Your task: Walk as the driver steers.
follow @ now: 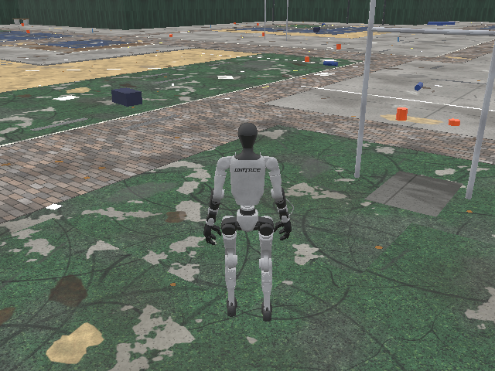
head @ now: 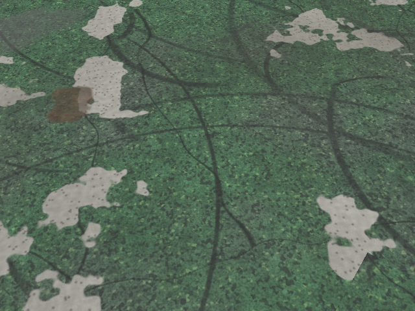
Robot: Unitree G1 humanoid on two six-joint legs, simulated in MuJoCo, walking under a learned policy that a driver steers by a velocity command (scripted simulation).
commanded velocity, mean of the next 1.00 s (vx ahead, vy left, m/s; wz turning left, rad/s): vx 0.37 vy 0.00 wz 0.24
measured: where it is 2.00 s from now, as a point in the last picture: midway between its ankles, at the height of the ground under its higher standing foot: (142, 206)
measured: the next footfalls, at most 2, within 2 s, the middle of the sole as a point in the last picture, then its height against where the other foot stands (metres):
left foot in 0.70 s outside the picture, level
right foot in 1.20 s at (218, 250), level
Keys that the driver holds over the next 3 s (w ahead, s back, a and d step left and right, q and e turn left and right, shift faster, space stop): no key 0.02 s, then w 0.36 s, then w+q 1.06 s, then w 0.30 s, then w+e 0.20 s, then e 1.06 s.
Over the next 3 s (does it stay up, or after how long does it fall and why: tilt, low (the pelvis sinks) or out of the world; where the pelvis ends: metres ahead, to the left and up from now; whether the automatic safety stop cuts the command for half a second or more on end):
stays up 1.02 0.42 0.00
